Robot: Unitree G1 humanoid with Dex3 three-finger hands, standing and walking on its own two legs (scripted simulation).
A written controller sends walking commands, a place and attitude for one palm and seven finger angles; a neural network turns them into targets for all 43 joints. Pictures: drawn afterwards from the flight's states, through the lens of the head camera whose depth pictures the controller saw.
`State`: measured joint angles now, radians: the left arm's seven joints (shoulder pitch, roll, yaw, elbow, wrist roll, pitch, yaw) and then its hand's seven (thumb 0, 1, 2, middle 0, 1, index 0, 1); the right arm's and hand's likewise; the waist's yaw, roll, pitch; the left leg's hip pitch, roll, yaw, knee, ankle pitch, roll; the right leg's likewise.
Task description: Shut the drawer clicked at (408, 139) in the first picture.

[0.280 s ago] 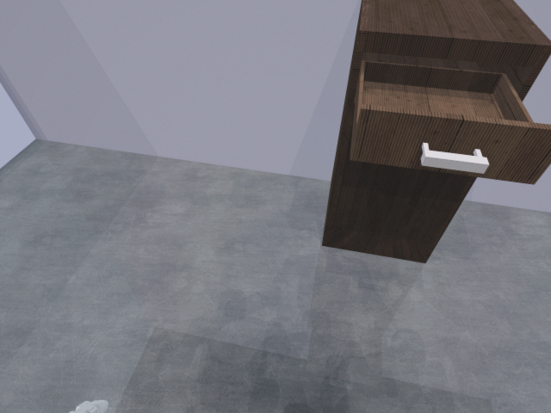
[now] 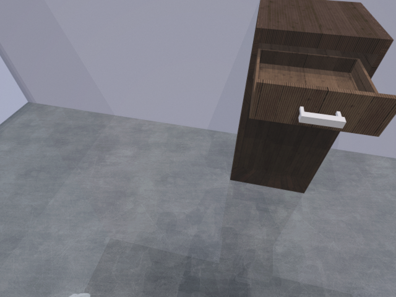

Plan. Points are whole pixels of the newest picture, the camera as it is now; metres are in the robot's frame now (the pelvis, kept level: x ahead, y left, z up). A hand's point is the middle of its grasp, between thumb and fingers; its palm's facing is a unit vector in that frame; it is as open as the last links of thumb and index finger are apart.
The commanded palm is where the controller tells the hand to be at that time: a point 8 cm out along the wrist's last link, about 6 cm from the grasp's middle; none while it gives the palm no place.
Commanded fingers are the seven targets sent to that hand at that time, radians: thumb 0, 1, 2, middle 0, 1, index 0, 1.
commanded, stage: stand and wait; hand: left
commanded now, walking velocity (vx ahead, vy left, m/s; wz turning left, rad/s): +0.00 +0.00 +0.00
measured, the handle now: (320, 115) +0.63 -0.33 +0.03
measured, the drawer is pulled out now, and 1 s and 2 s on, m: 0.28 0.28 0.28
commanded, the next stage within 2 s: look at it before walking up in 0.54 s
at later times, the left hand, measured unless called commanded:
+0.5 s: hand out of the picture +0.06 +0.24 -0.15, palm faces -0.02 -0.94 -0.34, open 7.4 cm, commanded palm none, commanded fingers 0.00 0.90 0.90 -0.20 -0.30 -0.20 -0.30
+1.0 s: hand out of the picture +0.07 +0.24 -0.15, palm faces -0.02 -0.94 -0.33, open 7.4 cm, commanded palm none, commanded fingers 0.00 0.90 0.90 -0.20 -0.30 -0.20 -0.30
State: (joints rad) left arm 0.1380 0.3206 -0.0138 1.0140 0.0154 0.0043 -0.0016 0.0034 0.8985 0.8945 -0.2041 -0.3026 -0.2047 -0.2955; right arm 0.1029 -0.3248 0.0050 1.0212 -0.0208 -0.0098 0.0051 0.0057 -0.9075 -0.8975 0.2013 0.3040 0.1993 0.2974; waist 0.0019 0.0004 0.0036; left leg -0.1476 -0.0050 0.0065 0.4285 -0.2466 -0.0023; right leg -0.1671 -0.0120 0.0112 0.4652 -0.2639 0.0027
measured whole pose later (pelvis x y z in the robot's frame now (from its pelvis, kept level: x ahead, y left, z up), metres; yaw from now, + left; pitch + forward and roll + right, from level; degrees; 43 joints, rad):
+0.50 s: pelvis -0.01 -0.01 +0.00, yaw +0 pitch -2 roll +0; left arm 0.16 0.33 0.00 1.09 0.01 0.00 0.00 0.00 0.90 0.89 -0.20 -0.30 -0.20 -0.30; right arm 0.16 -0.34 0.00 1.11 -0.02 -0.01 0.00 0.01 -0.91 -0.90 0.20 0.30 0.20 0.30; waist 0.00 0.00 0.02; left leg -0.14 0.01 0.00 0.38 -0.21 -0.02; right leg -0.15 0.01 0.00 0.41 -0.22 -0.01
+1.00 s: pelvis +0.00 -0.01 +0.00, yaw +0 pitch -2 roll +0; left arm 0.15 0.33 0.00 1.08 0.02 0.00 0.00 0.00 0.90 0.89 -0.20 -0.30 -0.20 -0.30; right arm 0.13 -0.33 0.00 1.11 -0.02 -0.01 0.00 0.01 -0.91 -0.90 0.20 0.30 0.20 0.30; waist 0.00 0.00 0.02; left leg -0.13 0.01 0.00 0.36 -0.20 -0.01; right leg -0.14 0.00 0.01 0.39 -0.22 -0.01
